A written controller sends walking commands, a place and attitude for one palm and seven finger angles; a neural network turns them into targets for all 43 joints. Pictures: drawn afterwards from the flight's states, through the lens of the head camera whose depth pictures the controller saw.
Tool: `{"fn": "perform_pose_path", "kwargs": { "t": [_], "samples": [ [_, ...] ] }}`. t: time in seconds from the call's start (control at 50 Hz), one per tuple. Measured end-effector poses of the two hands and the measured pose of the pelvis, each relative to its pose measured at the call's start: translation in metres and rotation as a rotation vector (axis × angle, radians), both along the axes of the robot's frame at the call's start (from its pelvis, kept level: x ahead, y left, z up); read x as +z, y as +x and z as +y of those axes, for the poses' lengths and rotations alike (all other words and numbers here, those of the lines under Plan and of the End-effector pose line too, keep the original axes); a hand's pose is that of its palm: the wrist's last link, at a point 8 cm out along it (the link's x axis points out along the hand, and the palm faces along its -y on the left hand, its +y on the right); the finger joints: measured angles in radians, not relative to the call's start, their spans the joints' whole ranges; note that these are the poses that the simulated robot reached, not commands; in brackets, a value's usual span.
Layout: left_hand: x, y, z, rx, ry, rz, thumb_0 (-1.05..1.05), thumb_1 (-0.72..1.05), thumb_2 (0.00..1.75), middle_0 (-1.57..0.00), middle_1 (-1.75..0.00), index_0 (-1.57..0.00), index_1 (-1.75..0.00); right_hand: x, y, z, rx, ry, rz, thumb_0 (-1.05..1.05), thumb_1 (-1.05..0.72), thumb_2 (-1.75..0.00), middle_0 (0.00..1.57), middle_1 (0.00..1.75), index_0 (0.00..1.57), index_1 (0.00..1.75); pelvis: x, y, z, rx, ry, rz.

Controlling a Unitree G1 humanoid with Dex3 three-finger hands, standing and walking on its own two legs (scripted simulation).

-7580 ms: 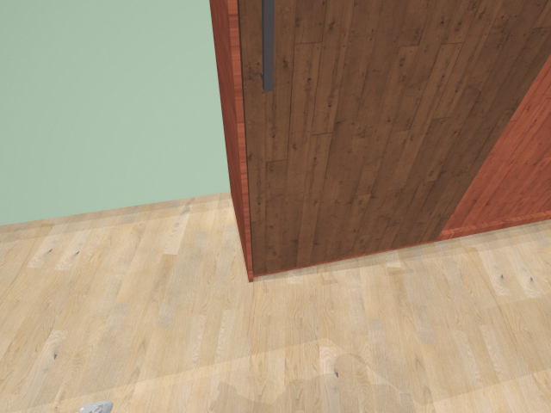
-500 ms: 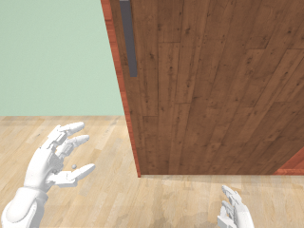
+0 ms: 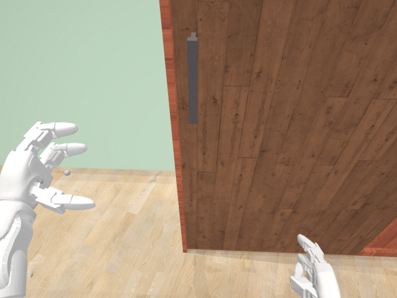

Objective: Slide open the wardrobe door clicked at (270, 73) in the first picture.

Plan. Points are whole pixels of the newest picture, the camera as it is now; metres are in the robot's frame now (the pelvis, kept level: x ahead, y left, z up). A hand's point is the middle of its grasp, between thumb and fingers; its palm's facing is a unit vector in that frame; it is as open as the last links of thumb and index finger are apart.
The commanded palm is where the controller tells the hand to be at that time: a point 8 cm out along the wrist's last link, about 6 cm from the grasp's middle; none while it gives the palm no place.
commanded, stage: raise the hand with hooked fingers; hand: left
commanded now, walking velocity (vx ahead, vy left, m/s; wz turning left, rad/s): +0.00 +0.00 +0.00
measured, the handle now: (193, 80) +0.51 +0.08 +0.22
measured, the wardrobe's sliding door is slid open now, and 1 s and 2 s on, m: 0.00 0.00 0.00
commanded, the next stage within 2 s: move the hooked fingers beside the handle in 0.86 s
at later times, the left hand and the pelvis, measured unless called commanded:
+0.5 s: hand (38, 126) +0.27 +0.29 +0.25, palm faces +0.15 -0.98 -0.08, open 14.0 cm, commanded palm +0.22 +0.32 +0.25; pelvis -0.01 +0.00 +0.01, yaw +1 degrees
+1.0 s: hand (64, 136) +0.28 +0.26 +0.23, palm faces +0.11 -0.99 -0.08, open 14.0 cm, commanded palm +0.24 +0.30 +0.24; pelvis +0.00 -0.02 +0.01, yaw +0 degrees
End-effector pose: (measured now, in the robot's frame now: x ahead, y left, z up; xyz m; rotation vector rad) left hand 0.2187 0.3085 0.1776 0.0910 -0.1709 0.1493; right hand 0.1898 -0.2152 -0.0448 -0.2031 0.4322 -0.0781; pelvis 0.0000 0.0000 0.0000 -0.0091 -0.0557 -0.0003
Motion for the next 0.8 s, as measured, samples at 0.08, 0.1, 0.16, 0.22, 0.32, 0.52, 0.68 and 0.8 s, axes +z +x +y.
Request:
{"fn": "perform_pose_path", "kwargs": {
  "t": [0.08,0.1,0.16,0.22,0.32,0.52,0.68,0.8],
  "samples": [
    [0.023,0.002,0.009,0.005,-0.001,-0.021,-0.01,-0.43,0.33,-0.29,-1.15,-0.29,-1.14,0.004,0.01,0.017,0.045,0.029,-0.013,0.02,-0.9,-0.9,0.21,0.3,0.2,0.3,0.002,-0.001,0.002,0.005,0.0,-0.017],
    [0.025,0.003,0.011,0.003,-0.004,-0.005,-0.01,-0.44,0.32,-0.29,-1.16,-0.29,-1.15,0.004,0.012,0.02,0.052,0.035,-0.01,0.01,-0.9,-0.9,0.21,0.3,0.2,0.3,0.002,-0.002,0.003,0.007,0.0,-0.019],
    [0.027,0.008,0.016,0.0,-0.013,0.061,-0.01,-0.47,0.31,-0.3,-1.18,-0.3,-1.17,0.002,0.013,0.026,0.068,0.046,0.012,0.01,-0.9,-0.9,0.21,0.3,0.2,0.3,0.004,-0.004,0.003,0.013,0.001,-0.023],
    [0.031,0.01,0.019,0.01,-0.005,0.091,-0.01,-0.49,0.3,-0.3,-1.19,-0.3,-1.18,0.0,0.01,0.027,0.074,0.046,0.035,0.01,-0.9,-0.9,0.21,0.3,0.2,0.3,0.005,-0.006,0.002,0.014,0.002,-0.027],
    [0.063,0.01,0.021,0.015,0.031,-0.004,-0.02,-0.5,0.3,-0.3,-1.2,-0.3,-1.19,-0.003,0.003,0.024,0.075,0.035,0.062,0.02,-0.9,-0.9,0.21,0.3,0.2,0.3,0.006,-0.007,0.0,0.013,0.003,-0.038],
    [0.069,0.027,0.029,-0.005,-0.009,0.123,-0.01,-0.51,0.3,-0.3,-1.2,-0.3,-1.2,-0.011,-0.009,-0.001,0.028,0.04,0.102,0.02,-0.9,-0.9,0.21,0.3,0.2,0.3,0.006,-0.012,-0.004,0.014,0.007,-0.025],
    [0.055,0.02,0.004,-0.028,-0.004,0.037,-0.02,-0.5,0.3,-0.3,-1.2,-0.3,-1.2,-0.005,-0.012,-0.015,0.006,0.014,0.09,0.02,-0.91,-0.9,0.21,0.3,0.2,0.3,0.006,-0.01,-0.011,-0.002,0.007,-0.03],
    [0.072,0.02,0.016,0.044,-0.008,0.009,-0.02,-0.51,0.3,-0.3,-1.2,-0.3,-1.2,-0.005,-0.004,-0.014,0.015,0.025,0.073,0.02,-0.91,-0.9,0.2,0.3,0.2,0.3,0.006,-0.007,-0.015,0.007,0.005,-0.036]
  ]
}}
